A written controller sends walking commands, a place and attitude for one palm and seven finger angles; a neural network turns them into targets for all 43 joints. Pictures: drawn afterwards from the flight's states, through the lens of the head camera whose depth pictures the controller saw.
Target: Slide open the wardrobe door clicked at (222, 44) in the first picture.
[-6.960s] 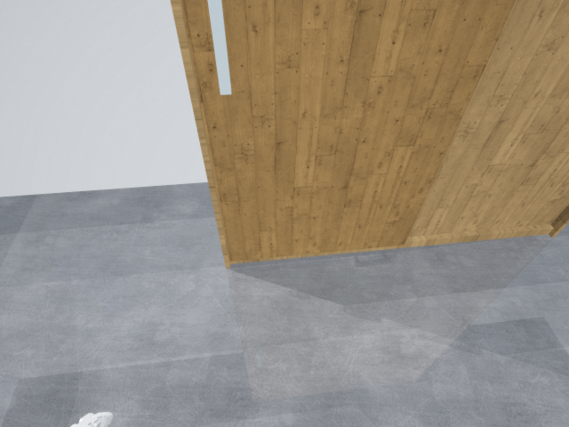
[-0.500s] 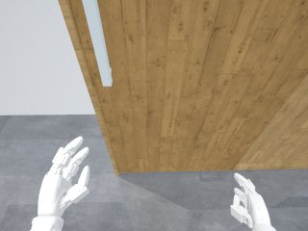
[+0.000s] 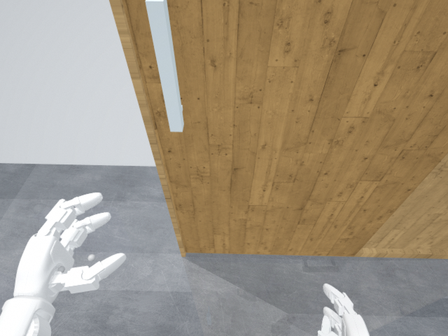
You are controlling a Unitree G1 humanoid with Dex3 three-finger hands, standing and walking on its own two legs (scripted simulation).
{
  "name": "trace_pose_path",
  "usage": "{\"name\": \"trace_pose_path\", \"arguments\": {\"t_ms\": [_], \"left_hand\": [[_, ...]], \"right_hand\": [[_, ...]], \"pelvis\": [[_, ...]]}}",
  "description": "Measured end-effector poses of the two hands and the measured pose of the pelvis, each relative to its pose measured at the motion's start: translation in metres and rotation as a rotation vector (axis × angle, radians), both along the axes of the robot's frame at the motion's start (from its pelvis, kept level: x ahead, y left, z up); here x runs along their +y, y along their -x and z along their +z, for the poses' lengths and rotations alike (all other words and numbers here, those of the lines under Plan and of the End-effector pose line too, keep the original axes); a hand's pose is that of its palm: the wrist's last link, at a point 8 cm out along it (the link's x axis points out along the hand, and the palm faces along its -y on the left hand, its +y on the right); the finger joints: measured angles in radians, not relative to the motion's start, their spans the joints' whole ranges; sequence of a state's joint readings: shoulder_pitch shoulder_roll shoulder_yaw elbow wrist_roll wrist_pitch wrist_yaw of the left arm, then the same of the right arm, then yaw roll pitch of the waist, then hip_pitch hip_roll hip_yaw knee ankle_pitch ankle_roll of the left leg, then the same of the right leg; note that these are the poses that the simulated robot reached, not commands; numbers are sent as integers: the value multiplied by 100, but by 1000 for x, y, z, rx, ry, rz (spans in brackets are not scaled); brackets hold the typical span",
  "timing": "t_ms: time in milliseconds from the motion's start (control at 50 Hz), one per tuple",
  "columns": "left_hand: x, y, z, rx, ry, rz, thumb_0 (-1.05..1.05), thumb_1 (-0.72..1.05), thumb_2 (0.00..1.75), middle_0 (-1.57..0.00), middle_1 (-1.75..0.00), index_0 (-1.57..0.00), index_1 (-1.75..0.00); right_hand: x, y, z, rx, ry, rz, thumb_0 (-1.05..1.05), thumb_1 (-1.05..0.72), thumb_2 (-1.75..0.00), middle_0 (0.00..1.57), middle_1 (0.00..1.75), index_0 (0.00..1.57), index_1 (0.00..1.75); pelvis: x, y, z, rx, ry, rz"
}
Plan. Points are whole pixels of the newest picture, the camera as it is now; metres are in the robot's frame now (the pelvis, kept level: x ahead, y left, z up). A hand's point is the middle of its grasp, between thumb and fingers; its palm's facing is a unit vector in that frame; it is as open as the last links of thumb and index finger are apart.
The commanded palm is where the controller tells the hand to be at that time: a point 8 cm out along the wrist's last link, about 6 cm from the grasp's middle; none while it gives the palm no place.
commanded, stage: raise the hand with hooked fingers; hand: left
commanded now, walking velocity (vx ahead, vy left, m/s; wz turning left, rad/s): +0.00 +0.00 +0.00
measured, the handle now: (170, 68) +0.53 +0.14 +0.22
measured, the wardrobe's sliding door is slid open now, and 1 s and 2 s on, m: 0.00 0.00 0.00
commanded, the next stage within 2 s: move the hooked fingers beside the handle in 1.30 s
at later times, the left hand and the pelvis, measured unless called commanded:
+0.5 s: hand (37, 203) +0.24 +0.26 +0.18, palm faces +0.13 -0.99 -0.08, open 13.6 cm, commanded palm +0.21 +0.30 +0.19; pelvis +0.00 +0.00 +0.02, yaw +1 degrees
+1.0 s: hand (21, 156) +0.27 +0.27 +0.24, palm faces +0.10 -0.99 -0.08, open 14.0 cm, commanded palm +0.23 +0.31 +0.24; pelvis -0.01 -0.01 +0.03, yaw +0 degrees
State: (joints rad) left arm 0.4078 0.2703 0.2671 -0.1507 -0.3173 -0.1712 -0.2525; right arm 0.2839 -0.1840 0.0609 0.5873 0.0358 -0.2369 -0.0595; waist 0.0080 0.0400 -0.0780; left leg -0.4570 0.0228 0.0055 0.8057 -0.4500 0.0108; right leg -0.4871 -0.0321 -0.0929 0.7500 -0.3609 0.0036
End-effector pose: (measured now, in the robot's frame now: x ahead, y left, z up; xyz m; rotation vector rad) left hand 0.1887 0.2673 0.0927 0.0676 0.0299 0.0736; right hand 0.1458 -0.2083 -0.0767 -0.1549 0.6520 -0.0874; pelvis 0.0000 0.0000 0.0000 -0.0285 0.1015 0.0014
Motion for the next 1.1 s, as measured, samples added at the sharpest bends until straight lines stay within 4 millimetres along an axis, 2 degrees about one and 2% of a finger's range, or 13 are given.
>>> {"name": "trace_pose_path", "arguments": {"t_ms": [100, 220, 420, 620, 840, 900, 1000, 1100], "left_hand": [[11, 0, 16, -47, -6, 19, 1, 5, 53, -26, -85, -26, -85], [18, -6, 35, -73, -17, 1, 1, -9, 47, -27, -94, -27, -94], [40, -21, 77, -120, -18, 38, 0, -32, 37, -29, -109, -29, -109], [51, -34, 117, -134, -32, 50, -1, -47, 31, -30, -118, -30, -118], [60, -52, 155, -148, -41, 53, -1, -50, 30, -30, -120, -30, -120], [60, -57, 158, -142, -31, 40, -1, -50, 30, -30, -120, -30, -120], [54, -59, 147, -91, -17, 25, -1, -50, 30, -30, -120, -30, -120], [49, -55, 142, -117, -5, 38, -1, -50, 30, -30, -120, -30, -120]], "right_hand": [[-13, 2, 8, -7, 51, 5, 1, -91, -90, 21, 30, 21, 30], [-23, -13, 28, -81, 97, 12, 1, -91, -90, 20, 30, 20, 30], [-6, -41, 52, -193, 63, 62, 1, -91, -90, 20, 30, 20, 30], [5, -41, 49, -167, 18, 94, 1, -91, -90, 20, 30, 20, 30], [-15, -30, 44, -116, 27, 66, 1, -91, -90, 20, 30, 20, 30], [-21, -28, 44, -115, 28, 55, 1, -91, -90, 20, 30, 20, 30], [-30, -28, 46, -118, 30, 37, 1, -91, -90, 20, 30, 20, 30], [-32, -29, 48, -125, 39, 33, 1, -91, -90, 20, 30, 20, 30]], "pelvis": [[4, -2, 5, -20, 0, 4], [6, -2, 12, -57, -1, 9], [3, 0, 22, -119, -7, 14], [-3, 3, 28, -149, -13, 17], [-10, 7, 31, -157, -19, 16], [-12, 7, 31, -153, -20, 13], [-13, 7, 31, -148, -22, 5], [-15, 7, 31, -154, -22, 2]]}}
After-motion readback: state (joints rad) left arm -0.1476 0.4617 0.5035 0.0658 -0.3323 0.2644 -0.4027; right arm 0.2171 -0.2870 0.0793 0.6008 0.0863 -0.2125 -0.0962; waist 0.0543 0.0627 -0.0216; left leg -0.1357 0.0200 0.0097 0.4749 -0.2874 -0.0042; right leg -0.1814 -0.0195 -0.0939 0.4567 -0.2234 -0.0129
